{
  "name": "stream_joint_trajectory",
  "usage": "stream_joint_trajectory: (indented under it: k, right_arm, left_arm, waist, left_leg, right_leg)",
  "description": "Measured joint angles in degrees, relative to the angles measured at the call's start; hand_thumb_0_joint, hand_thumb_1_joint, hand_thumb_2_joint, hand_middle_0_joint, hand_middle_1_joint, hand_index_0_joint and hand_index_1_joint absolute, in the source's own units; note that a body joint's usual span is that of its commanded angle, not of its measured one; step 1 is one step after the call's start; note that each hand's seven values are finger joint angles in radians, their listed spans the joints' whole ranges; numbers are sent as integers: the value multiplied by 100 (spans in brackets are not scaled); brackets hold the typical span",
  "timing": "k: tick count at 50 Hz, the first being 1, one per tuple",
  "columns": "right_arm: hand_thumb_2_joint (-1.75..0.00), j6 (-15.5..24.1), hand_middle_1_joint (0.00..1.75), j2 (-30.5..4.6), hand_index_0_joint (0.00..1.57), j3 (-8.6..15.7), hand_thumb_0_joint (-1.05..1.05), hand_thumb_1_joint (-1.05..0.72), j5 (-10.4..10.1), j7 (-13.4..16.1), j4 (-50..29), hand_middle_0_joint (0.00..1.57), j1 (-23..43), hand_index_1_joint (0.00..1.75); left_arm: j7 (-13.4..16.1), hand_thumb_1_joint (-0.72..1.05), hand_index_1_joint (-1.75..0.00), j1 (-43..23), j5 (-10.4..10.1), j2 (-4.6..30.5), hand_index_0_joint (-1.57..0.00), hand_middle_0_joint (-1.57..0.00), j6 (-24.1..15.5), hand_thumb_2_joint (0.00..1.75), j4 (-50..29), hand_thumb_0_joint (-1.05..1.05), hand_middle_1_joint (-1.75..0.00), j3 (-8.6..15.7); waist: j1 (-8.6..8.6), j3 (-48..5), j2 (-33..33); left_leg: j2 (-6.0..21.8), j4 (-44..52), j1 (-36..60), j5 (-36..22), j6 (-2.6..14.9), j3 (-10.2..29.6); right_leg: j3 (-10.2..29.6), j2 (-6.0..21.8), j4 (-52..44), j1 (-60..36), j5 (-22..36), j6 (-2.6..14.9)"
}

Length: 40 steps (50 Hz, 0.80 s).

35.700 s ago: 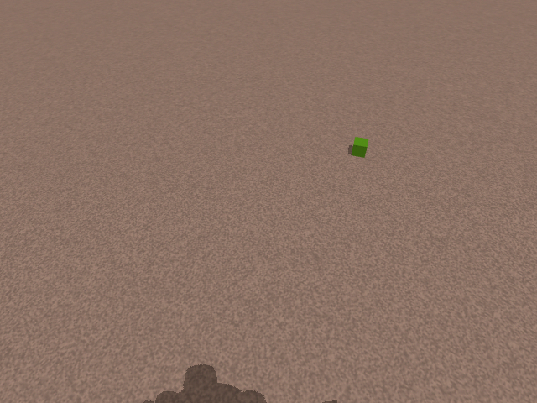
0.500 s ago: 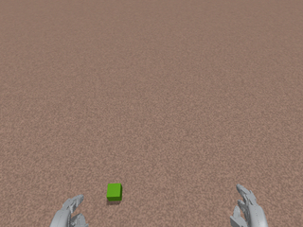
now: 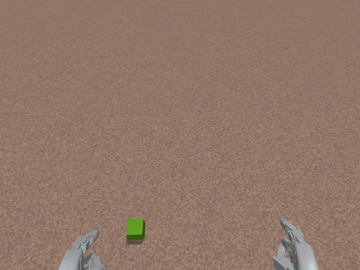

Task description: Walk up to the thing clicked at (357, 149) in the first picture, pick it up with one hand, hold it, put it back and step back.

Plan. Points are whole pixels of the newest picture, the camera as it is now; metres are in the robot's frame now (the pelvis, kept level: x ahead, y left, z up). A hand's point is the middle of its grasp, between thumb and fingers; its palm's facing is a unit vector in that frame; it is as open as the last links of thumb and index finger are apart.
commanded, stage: home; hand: left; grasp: from above
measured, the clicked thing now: (136, 229) +0.46 +0.24 -0.67
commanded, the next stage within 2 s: stand in 0.08 s
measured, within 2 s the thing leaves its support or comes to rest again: neither
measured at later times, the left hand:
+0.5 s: hand out of the picture +0.09 +0.24 -0.10, palm faces +0.04 -0.94 -0.35, open 7.4 cm
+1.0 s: hand out of the picture +0.02 +0.24 -0.10, palm faces +0.06 -0.94 -0.34, open 7.4 cm
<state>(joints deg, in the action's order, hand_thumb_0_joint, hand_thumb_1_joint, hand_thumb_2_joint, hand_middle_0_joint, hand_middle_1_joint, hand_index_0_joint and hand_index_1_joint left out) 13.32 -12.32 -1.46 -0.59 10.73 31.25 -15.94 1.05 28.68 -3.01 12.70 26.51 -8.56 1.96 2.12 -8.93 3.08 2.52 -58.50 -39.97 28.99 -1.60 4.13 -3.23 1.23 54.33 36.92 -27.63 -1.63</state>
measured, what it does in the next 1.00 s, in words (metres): rises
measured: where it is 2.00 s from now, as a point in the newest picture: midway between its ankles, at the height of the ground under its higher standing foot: outside the picture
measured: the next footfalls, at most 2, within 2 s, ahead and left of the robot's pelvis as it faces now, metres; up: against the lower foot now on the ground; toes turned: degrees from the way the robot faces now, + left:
none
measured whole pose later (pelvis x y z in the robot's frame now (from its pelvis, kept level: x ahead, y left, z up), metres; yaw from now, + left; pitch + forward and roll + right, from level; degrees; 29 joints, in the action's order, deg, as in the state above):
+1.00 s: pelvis -0.02 +0.00 +0.06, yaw +2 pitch -5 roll +0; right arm -0.4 -16.7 1.7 1.2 1.2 62.2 -8.8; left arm 1.5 10.0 1.8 16.5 0.6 63.1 2.1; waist -1.1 3.9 1.5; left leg 0.5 -25.7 -9.0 12.4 -1.1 3.0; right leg -3.4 3.1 24.1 6.9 -12.6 -2.0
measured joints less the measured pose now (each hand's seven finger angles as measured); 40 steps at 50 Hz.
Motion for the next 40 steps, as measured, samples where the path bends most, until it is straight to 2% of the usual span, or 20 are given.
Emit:
stream_joint_trajectory:
  k: [9, 10, 12, 14, 18, 25, 32, 40]
  right_arm:
    - [-90, -38, 30, -5, 20, -2, 1, -90, -2, -16, -23, 21, -10, 30]
    - [-90, -64, 30, -7, 20, 50, 1, -90, 157, -67, 91, 21, 66, 30]
    - [-90, -374, 30, -113, 20, 73, 1, -90, 442, -324, 586, 21, 328, 30]
    - [-90, -730, 30, -245, 20, 54, 1, -90, 554, -593, 993, 21, 522, 30]
    - [-90, -1006, 30, -377, 21, 212, 1, -90, 412, -901, 1426, 21, 624, 30]
    - [-90, -1193, 30, -499, 20, 429, 1, -90, 357, -987, 1958, 21, 491, 30]
    - [-90, -1305, 30, -440, 20, 411, 1, -90, 300, -965, 2406, 21, 457, 30]
    - [-90, -1333, 30, -382, 20, 335, 1, -90, 219, -938, 2800, 21, 557, 30]
  left_arm:
    - [-1, 91, -30, -17, -1, -4, -20, -20, -5, 89, 75, 1, -30, -12]
    - [25, 91, -30, -185, 121, 29, -20, -20, -290, 89, 359, 1, -30, -74]
    - [63, 90, -30, -783, 381, 129, -20, -20, -1056, 89, 1449, 1, -30, -173]
    - [69, 90, -30, -1228, 529, 207, -20, -20, -1529, 89, 2408, 1, -30, -163]
    - [52, 90, -30, -1562, 586, 352, -20, -20, -1993, 89, 3622, 1, -30, -42]
    - [77, 91, -30, -1549, 576, 387, -20, -20, -2303, 89, 5084, 1, -30, 110]
    - [59, 91, -30, -1504, 536, 341, -20, -20, -2474, 89, 6026, 1, -30, 100]
    - [61, 91, -30, -1618, 475, 288, -20, -20, -2540, 89, 6723, 1, -30, 32]
  waist:
    - [7, -24, 19]
    - [-27, 152, -11]
    - [-189, 521, -160]
    - [-289, 721, -265]
    - [-353, 1008, -360]
    - [-347, 1122, -268]
    - [-338, 1200, -214]
    - [-339, 1269, -179]
  left_leg:
    - [1, -17, 8, -7, -6, 10]
    - [-16, 23, 154, -29, 3, -3]
    - [-91, 255, 555, -150, 38, -94]
    - [-152, 504, 824, -286, 49, -153]
    - [-217, 929, 1265, -500, 65, -235]
    - [-208, 1488, 1817, -736, 91, -228]
    - [-214, 2107, 2302, -1030, 87, -167]
    - [-217, 2777, 2790, -1373, 81, -139]
  right_leg:
    - [-7, -2, 21, -9, 2, 6]
    - [3, 15, 8, -143, 8, 7]
    - [82, 94, -78, -463, 54, 24]
    - [130, 156, -212, -673, 131, 31]
    - [199, 225, -504, -1036, 287, -2]
    - [167, 214, -1130, -1622, 563, -37]
    - [80, 214, -1810, -2164, 866, -40]
    - [27, 212, -2516, -2683, 1215, -49]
